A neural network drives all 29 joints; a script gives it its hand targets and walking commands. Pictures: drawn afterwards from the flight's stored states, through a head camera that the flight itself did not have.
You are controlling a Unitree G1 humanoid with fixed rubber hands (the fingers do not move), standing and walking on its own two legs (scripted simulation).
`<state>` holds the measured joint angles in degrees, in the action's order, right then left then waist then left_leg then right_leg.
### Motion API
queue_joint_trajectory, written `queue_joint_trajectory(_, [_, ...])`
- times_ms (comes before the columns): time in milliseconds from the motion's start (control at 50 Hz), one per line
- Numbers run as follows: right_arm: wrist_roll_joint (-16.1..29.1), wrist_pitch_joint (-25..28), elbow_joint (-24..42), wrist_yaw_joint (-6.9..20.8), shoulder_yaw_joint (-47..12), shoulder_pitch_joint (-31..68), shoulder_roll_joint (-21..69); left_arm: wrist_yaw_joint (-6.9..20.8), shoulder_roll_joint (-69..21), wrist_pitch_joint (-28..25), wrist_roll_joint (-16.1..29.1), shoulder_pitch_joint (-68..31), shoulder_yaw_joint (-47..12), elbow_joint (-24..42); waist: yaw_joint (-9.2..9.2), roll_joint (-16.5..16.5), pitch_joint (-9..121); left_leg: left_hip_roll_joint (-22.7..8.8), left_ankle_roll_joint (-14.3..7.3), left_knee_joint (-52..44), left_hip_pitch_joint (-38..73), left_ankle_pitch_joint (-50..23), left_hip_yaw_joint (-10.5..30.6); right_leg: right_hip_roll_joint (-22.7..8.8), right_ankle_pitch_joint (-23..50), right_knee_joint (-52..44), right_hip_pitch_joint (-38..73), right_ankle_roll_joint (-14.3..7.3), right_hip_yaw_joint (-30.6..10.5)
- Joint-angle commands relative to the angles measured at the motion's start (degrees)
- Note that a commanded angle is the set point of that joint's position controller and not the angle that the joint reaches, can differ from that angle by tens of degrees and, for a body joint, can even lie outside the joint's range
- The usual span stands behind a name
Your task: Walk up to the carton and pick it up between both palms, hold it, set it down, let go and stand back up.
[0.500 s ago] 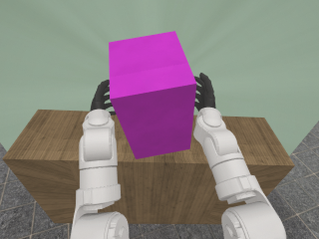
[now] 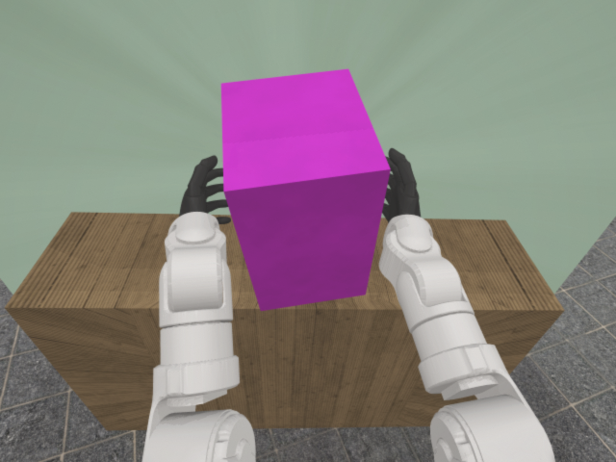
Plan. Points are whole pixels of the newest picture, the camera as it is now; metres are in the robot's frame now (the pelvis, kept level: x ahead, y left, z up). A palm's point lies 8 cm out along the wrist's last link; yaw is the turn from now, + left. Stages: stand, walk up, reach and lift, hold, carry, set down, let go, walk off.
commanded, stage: hold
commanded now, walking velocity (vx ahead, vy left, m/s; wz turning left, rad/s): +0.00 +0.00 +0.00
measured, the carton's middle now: (300, 200) +0.42 +0.00 +0.16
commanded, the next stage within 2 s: set down in 0.52 s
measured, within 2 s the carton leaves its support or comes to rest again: neither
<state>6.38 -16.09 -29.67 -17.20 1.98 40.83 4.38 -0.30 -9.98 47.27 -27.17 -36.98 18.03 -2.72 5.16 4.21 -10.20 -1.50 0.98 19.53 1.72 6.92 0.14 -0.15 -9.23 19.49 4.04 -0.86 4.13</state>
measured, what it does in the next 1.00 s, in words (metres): stands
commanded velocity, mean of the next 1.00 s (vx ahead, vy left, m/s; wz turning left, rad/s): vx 0.00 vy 0.00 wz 0.00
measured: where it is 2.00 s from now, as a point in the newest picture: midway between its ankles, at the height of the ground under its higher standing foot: outside the picture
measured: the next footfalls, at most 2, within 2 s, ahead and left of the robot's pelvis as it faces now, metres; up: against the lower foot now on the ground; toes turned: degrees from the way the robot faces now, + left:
none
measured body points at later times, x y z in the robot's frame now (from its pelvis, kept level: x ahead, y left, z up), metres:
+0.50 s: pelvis +0.03 +0.00 +0.00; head -0.02 +0.04 +0.44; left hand +0.39 +0.14 +0.18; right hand +0.40 -0.10 +0.20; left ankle +0.06 +0.13 -0.74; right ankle +0.04 -0.11 -0.74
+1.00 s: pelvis +0.01 +0.00 +0.00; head -0.01 +0.02 +0.45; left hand +0.40 +0.13 +0.16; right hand +0.40 -0.12 +0.20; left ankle +0.06 +0.13 -0.74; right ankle +0.04 -0.11 -0.74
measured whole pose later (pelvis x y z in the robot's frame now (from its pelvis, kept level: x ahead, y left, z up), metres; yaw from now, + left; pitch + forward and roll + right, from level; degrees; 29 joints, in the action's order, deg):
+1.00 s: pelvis +0.01 +0.00 +0.00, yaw +0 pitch -13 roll +0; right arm -3.6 -3.3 -34.2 -12.6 9.7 41.9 7.1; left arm 1.8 -10.5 35.8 -27.0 -37.2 21.2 -13.3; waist 3.7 3.8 -9.6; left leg -1.3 0.7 17.5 2.0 7.0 -0.4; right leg -0.4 -9.4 17.8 4.1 -0.6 4.1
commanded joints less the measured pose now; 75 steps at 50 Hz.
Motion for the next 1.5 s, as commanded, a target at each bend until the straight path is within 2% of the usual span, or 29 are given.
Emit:
queue_joint_trajectory(0, [1.7, 6.21, 13.96, 11.16, -16.7, 55.62, 30.82, 8.59, -22.16, -8.83, 12.01, -52.91, -25.58, 1.38, -2.71, -3.72, 34.13, 2.53, -3.76, -4.1, 4.3, 5.04, -4.15, 2.03, -7.36, -4.79, -2.82, 3.45, 2.52])
queue_joint_trajectory(40, [0.13, 6.27, 10.69, 11.38, -14.27, 54.69, 30.78, 8.59, -22.32, -9.17, 11.93, -53.93, -24.59, -0.58, -1.76, -3.73, 34.28, 2.52, -4.02, -4.51, 3.71, 7.09, -4.21, 1.68, -8.36, -4.96, -3.31, 3.44, 2.2])
queue_joint_trajectory(80, [-0.41, 6.59, 9.76, 11.35, -13.05, 54.5, 31.0, 8.61, -22.71, -9.8, 12.49, -55.12, -24.47, -0.67, -0.81, -4.09, 37.11, 2.72, -3.7, -3.67, 4.36, 4.81, -4.27, 1.6, -5.94, -4.55, -2.63, 3.74, 1.93])
queue_joint_trajectory(160, [1.5, 6.93, 11.94, 9.95, -14.89, 53.14, 31.14, 8.26, -23.91, -11.11, 14.72, -55.51, -27.36, 3.13, 1.71, -6.36, 45.02, 3.29, -1.47, 0.76, 9.45, -7.7, -3.43, 2.04, 6.29, -3.01, 0.84, 4.52, 1.62])
queue_joint_trajectory(220, [4.9, 6.1, 16.06, 7.84, -19.44, 49.9, 31.06, 8.37, -23.85, -10.98, 15.49, -51.61, -29.88, 7.18, 2.64, -7.73, 48.37, 3.77, 0.35, 4.12, 12.45, -17.57, -2.33, 2.33, 17.53, -1.67, 5.15, 5.43, 1.19])
queue_joint_trajectory(260, [6.76, 4.97, 17.69, 6.7, -21.7, 47.18, 30.22, 8.59, -23.76, -10.04, 15.26, -48.51, -30.91, 8.94, 2.98, -8.58, 46.42, 3.91, 1.31, 5.0, 12.8, -20.55, -1.68, 2.49, 21.03, -1.33, 6.2, 5.63, 1.19])
queue_joint_trajectory(300, [7.97, 3.77, 18.56, 6.03, -22.69, 44.84, 29.25, 8.88, -23.65, -8.74, 14.79, -46.08, -31.59, 10.22, 3.22, -9.35, 42.28, 3.8, 2.02, 4.87, 12.35, -20.91, -1.31, 2.65, 20.6, -1.51, 5.34, 5.33, 1.61])
queue_joint_trajectory(380, [9.02, 2.13, 19.44, 6.1, -22.25, 42.56, 27.83, 9.23, -23.93, -6.67, 13.88, -44.46, -32.74, 13.19, 3.17, -11.14, 34.7, 3.04, 3.07, 3.69, 11.39, -20.42, -1.1, 3.15, 14.74, -2.46, 2.33, 4.07, 2.61])
queue_joint_trajectory(500, [11.43, 1.11, 24.65, 6.6, -24.8, 43.16, 27.56, 8.61, -24.56, -5.49, 14.76, -44.25, -35.42, 19.43, 1.9, -11.31, 34.61, 2.36, 3.9, 4.45, 13.3, -27.21, -0.78, 4.23, 15.09, -1.93, 3.02, 3.21, 2.91])
queue_joint_trajectory(520, [10.26, 1.09, 24.53, 6.3, -24.21, 43.63, 26.23, 8.44, -25.42, -5.04, 15.24, -43.59, -36.65, 16.06, 2.05, -11.02, 34.24, 2.2, 3.21, 4.48, 12.4, -24.58, -1.37, 4.09, 15.03, -2.56, 3.21, 3.2, 2.45])
queue_joint_trajectory(560, [8.72, 1.61, 24.94, 6.19, -22.7, 45.18, 25.81, 8.37, -24.62, -5.46, 15.2, -43.57, -34.97, 13.73, 1.37, -8.91, 32.08, 2.22, 2.0, 2.67, 9.64, -18.05, -1.78, 3.72, 11.8, -2.79, 2.43, 3.4, 2.57])
queue_joint_trajectory(660, [3.92, 5.53, 22.5, 8.04, -18.63, 49.5, 26.79, 9.25, -24.76, -8.51, 14.58, -45.54, -30.32, 7.15, -0.19, -4.46, 31.45, 1.99, -0.76, -1.26, 6.62, -4.62, -2.79, 2.72, 4.1, -3.73, 0.58, 3.46, 2.96])
queue_joint_trajectory(740, [0.1, 10.16, 19.77, 9.59, -16.54, 50.33, 28.28, 10.01, -25.81, -12.06, 13.36, -45.77, -27.5, 3.48, -1.04, -2.41, 33.85, 2.03, -2.1, -2.45, 7.16, -2.1, -3.7, 2.28, 3.25, -4.19, 1.36, 3.51, 3.11])
queue_joint_trajectory(820, [-4.99, 14.42, 13.55, 10.78, -12.96, 47.12, 27.57, 11.05, -25.01, -14.61, 10.29, -42.51, -23.85, -2.1, -1.35, -1.13, 30.96, 1.91, -3.01, -4.4, 6.13, 1.66, -4.8, 1.53, 1.17, -5.31, 1.75, 3.5, 3.45])
queue_joint_trajectory(900, [-9.69, 18.38, 7.27, 12.01, -8.9, 41.81, 26.19, 11.87, -23.66, -16.75, 7.32, -39.23, -21.13, -5.19, -1.33, -1.54, 27.11, 1.72, -3.42, -6.15, 4.74, 4.59, -6.06, 0.89, -0.61, -5.95, 1.62, 3.35, 3.9])
queue_joint_trajectory(980, [-11.19, 22.81, 3.88, 13.03, -8.74, 38.59, 27.32, 10.85, -25.05, -21.18, 8.13, -40.48, -24.04, -2.38, -0.85, -4.32, 30.34, 1.64, -1.98, -4.81, 6.79, -1.3, -6.2, 0.91, 4.88, -5.14, 1.7, 2.91, 4.43])
queue_joint_trajectory(1100, [-11.22, 28.77, 0.36, 14.13, -12.26, 36.88, 31.26, 5.56, -29.18, -32.34, 12.93, -47.95, -34.29, 2.54, 0.09, -9.23, 43.11, 1.33, 1.6, 0.02, 12.31, -16.37, -4.39, 1.21, 18.22, -2.68, 0.67, 2.17, 4.43])
queue_joint_trajectory(1160, [-10.3, 29.68, 0.66, 14.04, -14.75, 36.93, 33.08, 2.79, -30.84, -36.38, 14.91, -50.57, -38.19, 3.85, 0.13, -10.08, 49.46, 1.16, 2.38, 1.92, 13.0, -21.34, -3.19, 1.14, 23.92, -1.23, 0.62, 2.29, 3.54])
queue_joint_trajectory(1220, [-8.76, 29.38, 2.63, 13.43, -18.04, 37.26, 34.66, 1.23, -31.54, -38.14, 16.08, -50.62, -40.13, 3.75, -0.09, -9.16, 53.86, 1.37, 2.24, 3.23, 11.43, -24.2, -2.35, 0.86, 30.96, 0.4, 2.67, 3.21, 2.23])
queue_joint_trajectory(1320, [-7.1, 26.94, 6.26, 11.39, -22.66, 36.91, 36.3, 2.05, -30.48, -36.73, 15.37, -44.83, -37.42, -0.21, -1.26, -4.36, 54.25, 2.68, 0.18, 2.2, 2.87, -20.38, -2.09, -0.13, 43.24, 3.15, 11.6, 5.82, -0.16])
queue_joint_trajectory(1340, [-8.53, 26.59, 3.8, 11.69, -21.06, 35.51, 36.15, 3.25, -30.72, -36.65, 12.89, -45.86, -32.45, -0.66, -3.9, -3.77, 56.11, 3.66, -1.88, 0.33, -2.16, -17.53, -0.59, -0.95, 43.87, 3.79, 16.15, 6.82, -0.47])
queue_joint_trajectory(1360, [-8.52, 26.36, 3.99, 11.79, -20.76, 34.98, 35.59, 4.08, -28.81, -35.8, 11.88, -43.4, -30.88, -2.46, -3.21, -2.83, 54.15, 3.45, -2.36, -0.86, -3.07, -15.58, -0.78, -0.99, 45.29, 4.1, 17.69, 6.98, -0.73])
queue_joint_trajectory(1400, [-8.49, 25.57, 2.56, 11.68, -19.89, 33.64, 33.98, 5.26, -27.08, -34.32, 10.49, -40.98, -28.16, -4.0, -3.5, -1.45, 49.2, 3.28, -2.68, -2.16, -2.42, -13.66, -1.19, -0.94, 44.82, 3.48, 18.63, 7.0, -0.82])
queue_joint_trajectory(1480, [-9.33, 25.71, -1.47, 11.4, -15.5, 32.03, 30.34, 7.81, -25.65, -31.28, 7.94, -36.74, -23.65, -8.46, -2.27, 0.16, 37.26, 2.87, -2.24, -3.48, 0.69, -11.87, -3.04, -0.12, 41.67, 1.17, 17.12, 6.54, 0.42])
